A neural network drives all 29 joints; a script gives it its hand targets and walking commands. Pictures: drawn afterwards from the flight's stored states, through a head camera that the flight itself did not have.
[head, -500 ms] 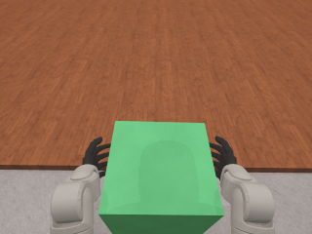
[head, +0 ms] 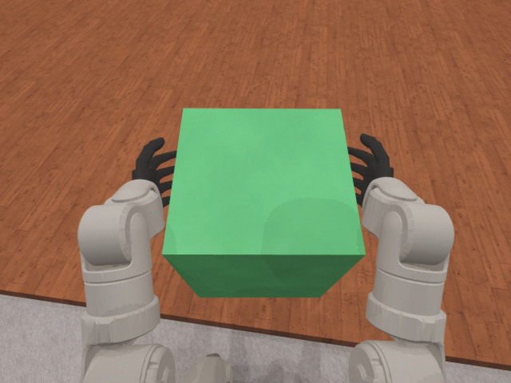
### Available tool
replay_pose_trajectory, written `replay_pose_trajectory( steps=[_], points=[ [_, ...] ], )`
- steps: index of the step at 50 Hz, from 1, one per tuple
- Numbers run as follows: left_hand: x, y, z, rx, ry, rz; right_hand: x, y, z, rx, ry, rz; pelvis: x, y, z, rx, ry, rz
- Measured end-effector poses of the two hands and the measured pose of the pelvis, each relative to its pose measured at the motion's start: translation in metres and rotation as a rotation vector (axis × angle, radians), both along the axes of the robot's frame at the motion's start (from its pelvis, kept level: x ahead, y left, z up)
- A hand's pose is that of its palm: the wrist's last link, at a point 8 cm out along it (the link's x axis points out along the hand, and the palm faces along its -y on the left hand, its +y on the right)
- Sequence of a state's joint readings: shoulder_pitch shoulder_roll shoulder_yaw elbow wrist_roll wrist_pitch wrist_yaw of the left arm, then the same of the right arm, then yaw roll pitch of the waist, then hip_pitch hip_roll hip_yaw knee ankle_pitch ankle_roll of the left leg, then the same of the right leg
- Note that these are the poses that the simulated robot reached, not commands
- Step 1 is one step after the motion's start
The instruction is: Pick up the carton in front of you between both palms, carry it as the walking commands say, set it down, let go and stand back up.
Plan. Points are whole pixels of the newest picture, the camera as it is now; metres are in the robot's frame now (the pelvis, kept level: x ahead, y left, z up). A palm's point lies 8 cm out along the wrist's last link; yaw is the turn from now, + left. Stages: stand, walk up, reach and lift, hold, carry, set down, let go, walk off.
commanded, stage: carry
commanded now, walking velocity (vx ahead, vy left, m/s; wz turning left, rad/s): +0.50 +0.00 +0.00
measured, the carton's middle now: (260, 215) +0.35 +0.02 +0.07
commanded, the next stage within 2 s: none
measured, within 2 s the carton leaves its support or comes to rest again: neither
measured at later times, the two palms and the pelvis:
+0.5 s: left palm (217, 56) +0.72 +0.12 +0.13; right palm (360, 59) +0.70 -0.18 +0.13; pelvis +0.35 +0.00 +0.00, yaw -1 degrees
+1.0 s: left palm out of the picture +1.05 +0.13 +0.25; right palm out of the picture +1.05 -0.17 +0.24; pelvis +0.70 -0.02 +0.06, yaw -1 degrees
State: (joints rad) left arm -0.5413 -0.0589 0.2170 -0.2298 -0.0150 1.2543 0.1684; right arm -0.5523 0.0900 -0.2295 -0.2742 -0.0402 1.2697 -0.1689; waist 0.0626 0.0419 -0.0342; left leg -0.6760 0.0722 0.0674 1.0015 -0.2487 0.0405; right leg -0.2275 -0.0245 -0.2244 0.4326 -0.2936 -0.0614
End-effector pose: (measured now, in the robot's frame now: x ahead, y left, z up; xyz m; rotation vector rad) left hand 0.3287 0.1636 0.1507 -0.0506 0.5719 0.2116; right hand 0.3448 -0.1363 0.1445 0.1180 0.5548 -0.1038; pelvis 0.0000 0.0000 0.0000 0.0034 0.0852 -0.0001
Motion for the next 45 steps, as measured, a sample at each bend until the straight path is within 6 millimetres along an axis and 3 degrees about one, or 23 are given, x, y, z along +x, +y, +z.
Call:
replay_pose_trajectory(
  steps=[6,11,16,22,25,29,31,35,40,45],
  points=[
    [0.116,0.003,0.000,-0.011,-0.011,-0.041,0.104,0.002,0.004,-0.023,-0.012,-0.034,0.090,0.012,-0.011,-0.010,-0.002,-0.010],
    [0.211,0.003,-0.023,-0.049,0.014,-0.089,0.183,0.002,-0.010,-0.061,0.016,-0.084,0.164,0.025,-0.027,0.024,-0.005,-0.006],
    [0.274,-0.009,-0.037,-0.083,0.079,-0.092,0.234,-0.008,-0.030,-0.031,0.083,-0.135,0.222,0.027,-0.012,0.009,0.015,-0.012],
    [0.350,-0.029,-0.031,-0.095,0.012,-0.102,0.306,-0.029,-0.023,-0.012,0.016,-0.165,0.305,0.015,-0.005,0.011,0.016,-0.019],
    [0.395,-0.040,-0.024,-0.088,-0.014,-0.100,0.355,-0.040,-0.013,-0.012,-0.009,-0.156,0.354,0.002,-0.003,0.001,0.015,-0.015],
    [0.457,-0.044,-0.010,-0.040,-0.051,-0.049,0.438,-0.045,-0.004,-0.009,-0.045,-0.077,0.426,-0.023,-0.009,-0.032,-0.002,-0.011],
    [0.481,-0.042,-0.009,-0.020,-0.011,-0.018,0.475,-0.042,-0.005,-0.002,-0.006,-0.024,0.452,-0.033,-0.001,-0.029,-0.003,-0.009],
    [0.515,-0.036,-0.003,-0.038,0.074,0.037,0.527,-0.035,0.004,0.023,0.079,0.007,0.499,-0.044,0.029,-0.012,0.007,-0.008],
    [0.571,-0.029,0.041,-0.037,0.000,0.078,0.589,-0.027,0.043,0.043,0.006,0.026,0.556,-0.049,0.059,0.014,0.015,0.013],
    [0.638,-0.027,0.084,-0.016,-0.067,0.042,0.646,-0.026,0.079,0.021,-0.064,0.017,0.622,-0.042,0.067,0.016,0.007,0.004]
  ],
)
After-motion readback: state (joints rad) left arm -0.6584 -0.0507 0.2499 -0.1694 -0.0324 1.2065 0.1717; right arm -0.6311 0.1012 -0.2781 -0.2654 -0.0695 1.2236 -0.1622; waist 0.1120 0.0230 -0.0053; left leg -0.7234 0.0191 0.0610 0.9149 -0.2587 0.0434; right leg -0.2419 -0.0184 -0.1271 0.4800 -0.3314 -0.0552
